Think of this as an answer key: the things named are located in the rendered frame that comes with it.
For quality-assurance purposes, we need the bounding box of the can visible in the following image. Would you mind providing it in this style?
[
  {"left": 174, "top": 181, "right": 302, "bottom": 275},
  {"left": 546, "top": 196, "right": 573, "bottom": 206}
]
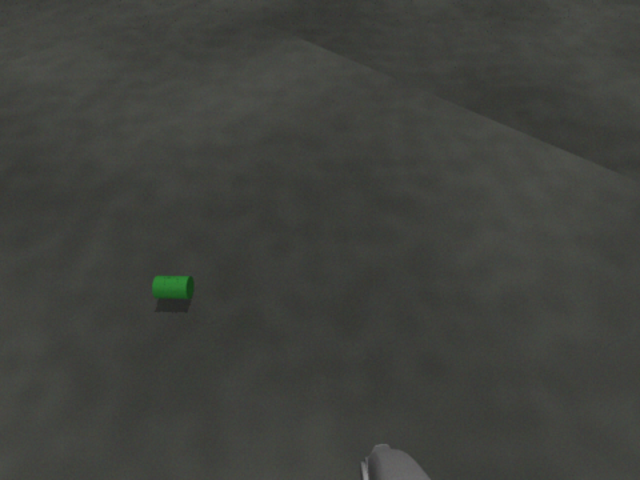
[{"left": 152, "top": 276, "right": 194, "bottom": 299}]

